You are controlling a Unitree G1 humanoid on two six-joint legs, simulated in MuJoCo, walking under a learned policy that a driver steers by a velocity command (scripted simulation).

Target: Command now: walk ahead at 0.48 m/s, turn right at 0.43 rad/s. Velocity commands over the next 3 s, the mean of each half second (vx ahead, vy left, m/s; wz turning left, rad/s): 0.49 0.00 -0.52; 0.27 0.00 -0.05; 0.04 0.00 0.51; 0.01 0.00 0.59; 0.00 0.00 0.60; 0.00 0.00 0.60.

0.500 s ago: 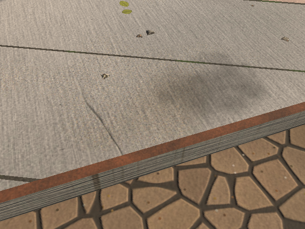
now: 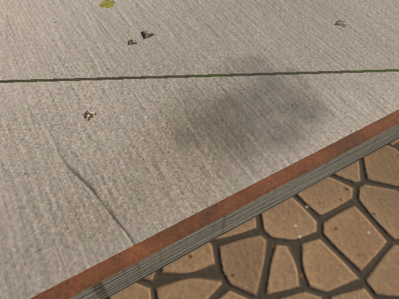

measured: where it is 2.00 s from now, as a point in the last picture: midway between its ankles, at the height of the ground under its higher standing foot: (208, 186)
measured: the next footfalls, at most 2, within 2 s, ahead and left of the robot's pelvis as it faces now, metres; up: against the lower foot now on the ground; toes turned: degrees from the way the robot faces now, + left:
right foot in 0.06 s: +0.20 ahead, -0.06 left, +0.00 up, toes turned -6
left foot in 0.70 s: +0.69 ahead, +0.02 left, +0.15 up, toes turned -23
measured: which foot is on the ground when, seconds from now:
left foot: down 0.00-0.04, up 0.06-0.68, down 0.70-1.00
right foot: up 0.00-0.04, down 0.06-0.72, up 0.74-1.00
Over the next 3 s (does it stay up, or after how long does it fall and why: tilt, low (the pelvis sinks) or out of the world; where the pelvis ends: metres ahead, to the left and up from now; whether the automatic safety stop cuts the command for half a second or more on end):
stays up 0.80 -0.05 0.16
